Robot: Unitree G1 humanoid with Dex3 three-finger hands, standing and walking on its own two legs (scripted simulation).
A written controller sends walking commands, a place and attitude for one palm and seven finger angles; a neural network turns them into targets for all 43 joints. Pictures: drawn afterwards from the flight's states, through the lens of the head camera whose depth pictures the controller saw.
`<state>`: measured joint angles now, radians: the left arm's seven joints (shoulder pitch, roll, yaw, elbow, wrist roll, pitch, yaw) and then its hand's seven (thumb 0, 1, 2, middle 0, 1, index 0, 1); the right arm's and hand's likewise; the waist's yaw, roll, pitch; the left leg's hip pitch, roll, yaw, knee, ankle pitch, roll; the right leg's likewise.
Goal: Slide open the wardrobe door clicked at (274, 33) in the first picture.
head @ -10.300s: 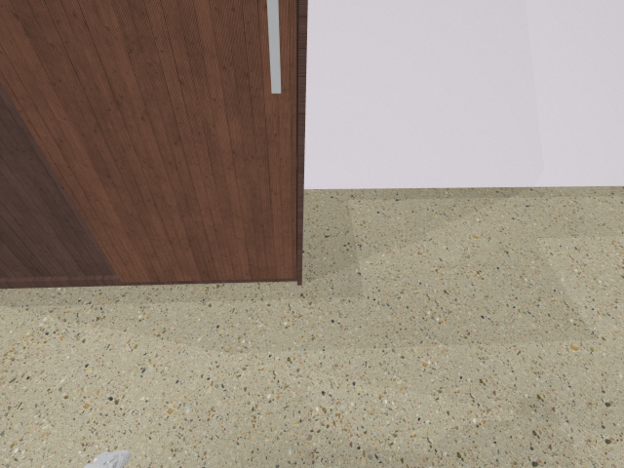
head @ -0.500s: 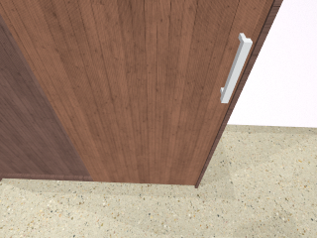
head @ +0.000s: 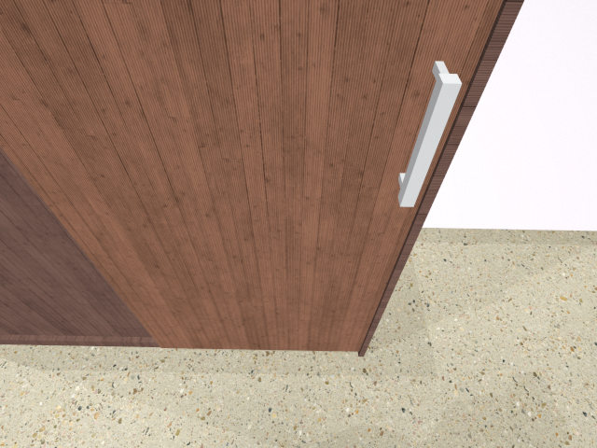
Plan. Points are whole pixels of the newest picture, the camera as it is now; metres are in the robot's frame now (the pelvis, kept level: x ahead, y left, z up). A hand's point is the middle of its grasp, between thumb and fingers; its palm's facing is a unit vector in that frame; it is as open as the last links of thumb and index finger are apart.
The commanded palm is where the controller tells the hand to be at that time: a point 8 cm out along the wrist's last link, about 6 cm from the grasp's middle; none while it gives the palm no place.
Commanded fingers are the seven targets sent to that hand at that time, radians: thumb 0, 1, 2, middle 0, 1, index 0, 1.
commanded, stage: come to a stop and stand still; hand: right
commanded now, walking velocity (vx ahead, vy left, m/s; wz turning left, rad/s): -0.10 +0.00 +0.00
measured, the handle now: (421, 141) +0.47 -0.13 +0.17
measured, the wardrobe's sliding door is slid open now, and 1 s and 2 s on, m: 0.00 0.00 0.00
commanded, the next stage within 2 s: look again from close up in 1.32 s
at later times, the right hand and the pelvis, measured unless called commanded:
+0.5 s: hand out of the picture +0.00 -0.19 -0.15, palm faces -0.01 +0.97 -0.26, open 7.3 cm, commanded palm none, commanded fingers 0.00 -0.90 -0.90 0.20 0.30 0.20 0.30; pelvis -0.04 +0.00 +0.01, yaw +2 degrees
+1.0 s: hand out of the picture -0.02 -0.16 -0.16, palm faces -0.02 +0.97 -0.22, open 7.3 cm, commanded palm none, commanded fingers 0.00 -0.90 -0.90 0.20 0.30 0.20 0.30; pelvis -0.03 +0.02 +0.01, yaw +1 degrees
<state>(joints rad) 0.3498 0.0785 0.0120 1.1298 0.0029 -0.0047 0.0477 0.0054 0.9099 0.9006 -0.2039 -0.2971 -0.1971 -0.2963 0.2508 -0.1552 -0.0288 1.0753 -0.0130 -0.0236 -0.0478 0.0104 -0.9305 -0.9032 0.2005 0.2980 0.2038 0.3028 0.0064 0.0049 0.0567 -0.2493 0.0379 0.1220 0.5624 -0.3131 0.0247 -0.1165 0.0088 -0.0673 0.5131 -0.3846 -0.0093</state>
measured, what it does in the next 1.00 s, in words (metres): stands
